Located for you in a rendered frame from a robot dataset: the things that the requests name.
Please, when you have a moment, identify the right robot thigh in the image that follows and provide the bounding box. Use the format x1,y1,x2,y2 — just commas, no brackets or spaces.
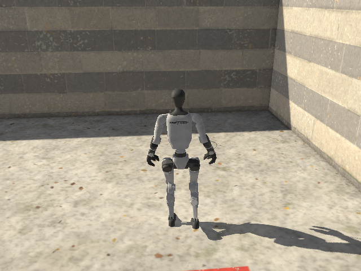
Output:
188,156,200,192

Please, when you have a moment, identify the robot head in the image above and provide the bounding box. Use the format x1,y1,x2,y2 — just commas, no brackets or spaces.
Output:
169,89,188,116

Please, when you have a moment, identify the right robot upper arm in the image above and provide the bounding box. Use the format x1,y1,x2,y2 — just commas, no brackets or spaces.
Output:
191,113,208,143

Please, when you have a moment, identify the left robot upper arm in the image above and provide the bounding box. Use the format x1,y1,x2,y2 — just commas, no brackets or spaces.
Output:
152,114,167,145

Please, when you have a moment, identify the robot left hand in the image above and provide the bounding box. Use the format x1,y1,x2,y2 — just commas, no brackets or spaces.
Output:
147,155,159,166

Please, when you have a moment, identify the right robot forearm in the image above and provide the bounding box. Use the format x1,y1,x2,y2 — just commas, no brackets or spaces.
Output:
203,134,215,155

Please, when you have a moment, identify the left robot forearm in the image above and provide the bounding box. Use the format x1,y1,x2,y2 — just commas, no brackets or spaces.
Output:
148,136,158,157

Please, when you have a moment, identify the robot right hand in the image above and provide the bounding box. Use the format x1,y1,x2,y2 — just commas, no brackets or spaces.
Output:
204,153,217,164

